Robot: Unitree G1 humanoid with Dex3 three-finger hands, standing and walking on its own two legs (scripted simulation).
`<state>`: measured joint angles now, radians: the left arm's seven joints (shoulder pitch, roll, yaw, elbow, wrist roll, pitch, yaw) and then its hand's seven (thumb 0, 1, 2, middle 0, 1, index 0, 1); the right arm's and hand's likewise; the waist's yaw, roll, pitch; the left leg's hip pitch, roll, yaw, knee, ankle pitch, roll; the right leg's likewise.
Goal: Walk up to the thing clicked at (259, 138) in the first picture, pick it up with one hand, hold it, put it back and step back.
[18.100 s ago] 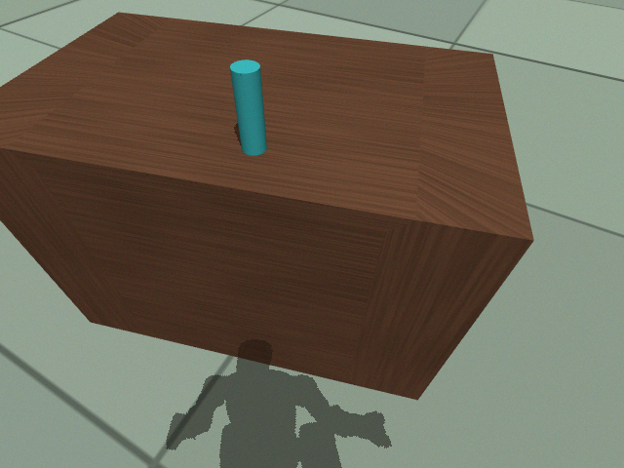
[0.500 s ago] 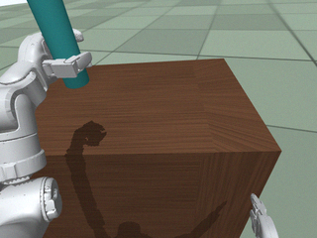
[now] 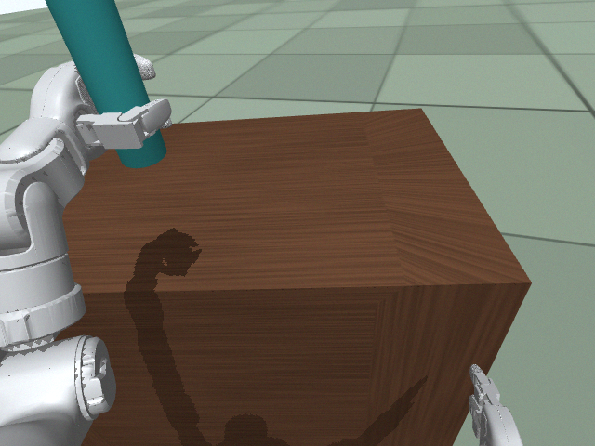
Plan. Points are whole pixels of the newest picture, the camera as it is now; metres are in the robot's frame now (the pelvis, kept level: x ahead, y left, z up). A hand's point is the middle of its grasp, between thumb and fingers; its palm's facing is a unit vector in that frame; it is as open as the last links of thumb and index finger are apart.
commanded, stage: crouch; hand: left
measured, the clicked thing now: (115, 84) +0.33 +0.17 +0.38
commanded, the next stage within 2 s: lower in 1.32 s
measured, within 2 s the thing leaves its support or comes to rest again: neither
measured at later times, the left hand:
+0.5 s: hand (170, 151) +0.38 +0.16 +0.28, palm faces +0.11 -0.99 +0.02, open 7.2 cm
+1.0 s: hand (185, 165) +0.44 +0.17 +0.23, palm faces +0.13 -0.99 +0.00, open 7.2 cm
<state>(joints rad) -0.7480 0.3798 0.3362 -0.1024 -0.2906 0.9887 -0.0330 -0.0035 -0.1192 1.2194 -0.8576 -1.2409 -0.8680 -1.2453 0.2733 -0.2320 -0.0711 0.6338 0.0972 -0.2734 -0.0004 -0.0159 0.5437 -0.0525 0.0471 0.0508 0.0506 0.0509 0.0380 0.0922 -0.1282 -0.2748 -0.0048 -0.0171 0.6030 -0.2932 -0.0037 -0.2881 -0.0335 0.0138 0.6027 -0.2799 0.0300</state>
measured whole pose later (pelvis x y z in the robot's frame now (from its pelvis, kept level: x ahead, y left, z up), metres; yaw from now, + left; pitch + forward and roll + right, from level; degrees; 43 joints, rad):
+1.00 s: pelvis +0.01 +0.00 +0.00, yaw +0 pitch +3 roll +0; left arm -0.74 0.35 0.28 0.48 -0.17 0.38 -0.03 0.00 -0.12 1.23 -0.87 -1.23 -0.88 -1.23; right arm 0.25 -0.22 -0.06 0.68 0.03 -0.33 -0.07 -0.02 0.56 -0.05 0.05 0.05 0.05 0.05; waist -0.02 0.04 -0.08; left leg -0.35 0.01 -0.01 0.60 -0.30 -0.01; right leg -0.37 -0.02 0.02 0.60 -0.28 0.02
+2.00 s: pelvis +0.02 -0.01 +0.00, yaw -1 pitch +7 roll +0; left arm -0.73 0.35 0.29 0.81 -0.15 -0.02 -0.05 0.00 -0.11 1.23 -0.85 -1.26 -0.86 -1.27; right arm 0.22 -0.22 -0.05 0.61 0.01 -0.19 -0.05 -0.01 0.53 -0.05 0.05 0.05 0.05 0.05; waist -0.07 0.02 -0.07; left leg -0.43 0.02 -0.01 0.62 -0.31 -0.02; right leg -0.45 -0.01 0.02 0.61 -0.29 0.02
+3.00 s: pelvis +0.03 +0.00 -0.02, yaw -1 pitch +11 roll -1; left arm -0.67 0.33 0.28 0.81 -0.15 -0.14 -0.05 0.00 -0.10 1.15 -0.90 -1.16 -0.91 -1.17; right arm 0.31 -0.20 -0.04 0.37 0.01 -0.05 -0.03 -0.01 0.50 -0.05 0.05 0.05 0.06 0.05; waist -0.08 0.02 -0.11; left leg -0.61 0.03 -0.01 0.82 -0.41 -0.01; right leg -0.61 0.00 0.02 0.78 -0.37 0.03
